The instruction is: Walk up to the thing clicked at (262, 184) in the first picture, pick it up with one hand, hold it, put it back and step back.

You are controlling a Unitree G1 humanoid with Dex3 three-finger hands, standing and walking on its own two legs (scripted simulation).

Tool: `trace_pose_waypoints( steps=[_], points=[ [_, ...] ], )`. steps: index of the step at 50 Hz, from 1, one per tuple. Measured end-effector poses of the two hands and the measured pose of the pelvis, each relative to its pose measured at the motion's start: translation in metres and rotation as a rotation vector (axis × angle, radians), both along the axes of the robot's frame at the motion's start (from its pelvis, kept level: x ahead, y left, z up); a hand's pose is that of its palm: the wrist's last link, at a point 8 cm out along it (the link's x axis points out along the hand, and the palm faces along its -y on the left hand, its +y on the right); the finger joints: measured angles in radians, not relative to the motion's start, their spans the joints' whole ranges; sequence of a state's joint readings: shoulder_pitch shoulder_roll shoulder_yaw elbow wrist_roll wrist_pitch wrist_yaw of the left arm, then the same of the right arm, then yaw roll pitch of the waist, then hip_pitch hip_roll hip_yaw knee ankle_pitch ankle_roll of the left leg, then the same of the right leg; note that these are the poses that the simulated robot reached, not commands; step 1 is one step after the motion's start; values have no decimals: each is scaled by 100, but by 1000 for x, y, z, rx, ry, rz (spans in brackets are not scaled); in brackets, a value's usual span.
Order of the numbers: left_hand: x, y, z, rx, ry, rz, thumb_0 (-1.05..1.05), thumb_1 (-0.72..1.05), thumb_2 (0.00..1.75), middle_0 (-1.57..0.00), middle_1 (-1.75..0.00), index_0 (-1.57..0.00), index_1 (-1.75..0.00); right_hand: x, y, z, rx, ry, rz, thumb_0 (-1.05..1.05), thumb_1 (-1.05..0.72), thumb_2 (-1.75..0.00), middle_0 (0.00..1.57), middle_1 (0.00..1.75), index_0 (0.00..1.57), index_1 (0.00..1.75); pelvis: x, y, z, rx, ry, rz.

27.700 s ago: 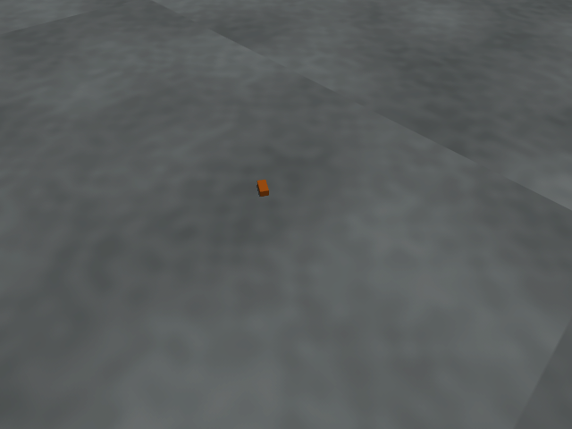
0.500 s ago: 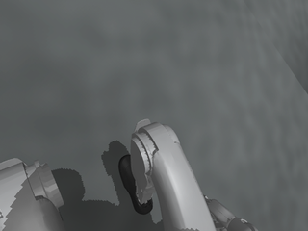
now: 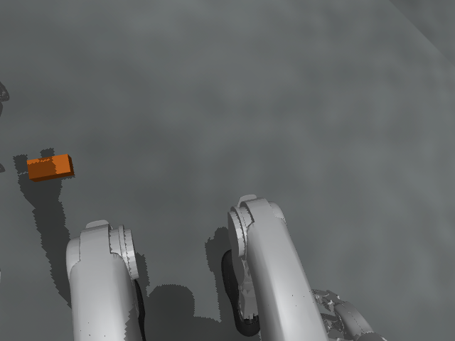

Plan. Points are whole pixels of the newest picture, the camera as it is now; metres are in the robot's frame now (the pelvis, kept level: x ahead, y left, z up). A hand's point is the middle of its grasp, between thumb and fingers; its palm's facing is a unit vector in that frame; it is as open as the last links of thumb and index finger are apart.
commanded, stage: withdraw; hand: left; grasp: from above
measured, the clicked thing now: (51, 168) +0.48 +0.30 -0.33
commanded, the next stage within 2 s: home in 0.30 s
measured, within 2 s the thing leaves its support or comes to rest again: neither
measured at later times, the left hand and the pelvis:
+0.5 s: hand (21, 159) +0.46 +0.31 -0.20, palm faces -0.43 -0.06 -0.90, open 12.7 cm; pelvis -0.01 +0.00 -0.03, yaw +0 degrees
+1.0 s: hand out of the picture +0.37 +0.28 -0.02, palm faces -0.27 -0.64 -0.72, open 8.0 cm; pelvis +0.01 +0.00 +0.10, yaw +4 degrees
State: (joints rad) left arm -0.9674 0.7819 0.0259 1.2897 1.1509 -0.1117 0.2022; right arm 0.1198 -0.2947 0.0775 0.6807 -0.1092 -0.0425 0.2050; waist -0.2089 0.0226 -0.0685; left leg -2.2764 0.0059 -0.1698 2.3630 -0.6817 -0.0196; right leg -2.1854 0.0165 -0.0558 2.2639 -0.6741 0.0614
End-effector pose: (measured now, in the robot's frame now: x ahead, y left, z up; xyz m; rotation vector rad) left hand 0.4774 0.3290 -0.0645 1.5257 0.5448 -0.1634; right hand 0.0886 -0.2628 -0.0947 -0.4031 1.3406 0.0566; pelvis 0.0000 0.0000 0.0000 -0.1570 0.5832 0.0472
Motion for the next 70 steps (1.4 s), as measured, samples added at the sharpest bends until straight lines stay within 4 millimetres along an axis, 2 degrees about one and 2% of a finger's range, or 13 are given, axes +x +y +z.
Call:
trace_pose_waypoints(
  steps=[6, 9, 13, 19, 23, 26, 30, 36, 42, 49, 58, 64, 70],
  points=[
    [-1, -3, 16, -33, 51, -38, 0, -39, 92, -21, -90, -20, -91, -9, -11, 19, -75, 10, -12, 0, -91, -91, 20, 29, 20, 30, -6, -2, 14, 7, -2, 11],
    [-3, -5, 9, -45, 69, -60, 0, -37, 91, -23, -89, -22, -90, -19, -16, 25, -111, 38, -12, 0, -91, -91, 20, 29, 20, 30, -8, -3, 15, 8, -3, 12],
    [-12, -8, -13, -62, 94, -87, 0, -35, 89, -25, -87, -24, -87, -35, -21, 26, -145, 89, -9, 0, -91, -91, 20, 29, 20, 30, -11, -3, 10, 5, -9, 10],
    [-23, -17, -53, -89, 83, -141, 0, -31, 85, -27, -84, -27, -84, -54, -19, 15, -165, 154, 0, 0, -90, -90, 20, 29, 20, 30, -11, -2, -7, -2, -27, 4],
    [-21, -20, -71, -87, 30, -157, 0, -30, 85, -27, -82, -27, -82, -60, -13, 3, -160, 163, 3, 0, -90, -90, 20, 29, 20, 30, -11, -2, -20, -5, -38, 0],
    [-14, -21, -75, -71, -33, -141, 0, -25, 88, -27, -79, -26, -79, -61, -8, -6, -145, 154, -3, 0, -90, -90, 20, 30, 20, 30, -9, -2, -27, -6, -34, -3],
    [-4, -20, -66, -70, -103, -68, 0, -16, 93, -26, -75, -25, -75, -56, 1, -14, -103, 132, -25, 0, -90, -90, 20, 30, 20, 30, -5, -1, -28, -5, -8, -5],
    [-9, -17, -31, -138, -120, 84, 0, 5, 96, -25, -66, -24, -67, -37, 12, -8, -24, 78, -90, 0, -90, -90, 20, 29, 20, 30, 1, -1, -6, 4, 38, 4],
    [-45, -14, 24, -289, -63, 216, 0, 36, 95, -24, -53, -23, -54, -7, 13, 23, 21, 13, -124, 0, -90, -90, 20, 29, 21, 30, 6, -1, 40, 24, 53, 17],
    [-105, -21, 89, -521, -48, 314, 0, 70, 93, -23, -39, -22, -39, 50, 5, 77, 7, -145, -80, 0, -90, -90, 20, 29, 20, 30, 6, -2, 93, 43, 25, 31],
    [-180, -33, 155, -761, -78, 522, 1, 86, 91, -22, -31, -21, -31, 124, 18, 160, 19, -410, -9, 0, -90, -90, 20, 29, 20, 30, 4, -6, 156, 61, -49, 54],
    [-215, -47, 198, -902, -68, 681, 1, 88, 90, -21, -30, -21, -30, 150, 38, 214, 54, -524, -2, 0, -90, -90, 20, 29, 20, 30, 12, -6, 201, 74, -97, 70],
    [-234, -55, 247, -998, -66, 816, 1, 89, 90, -21, -30, -21, -30, 156, 53, 263, 79, -570, -21, 1, -90, -90, 20, 29, 20, 30, 27, -5, 247, 86, -149, 83]
  ],
)
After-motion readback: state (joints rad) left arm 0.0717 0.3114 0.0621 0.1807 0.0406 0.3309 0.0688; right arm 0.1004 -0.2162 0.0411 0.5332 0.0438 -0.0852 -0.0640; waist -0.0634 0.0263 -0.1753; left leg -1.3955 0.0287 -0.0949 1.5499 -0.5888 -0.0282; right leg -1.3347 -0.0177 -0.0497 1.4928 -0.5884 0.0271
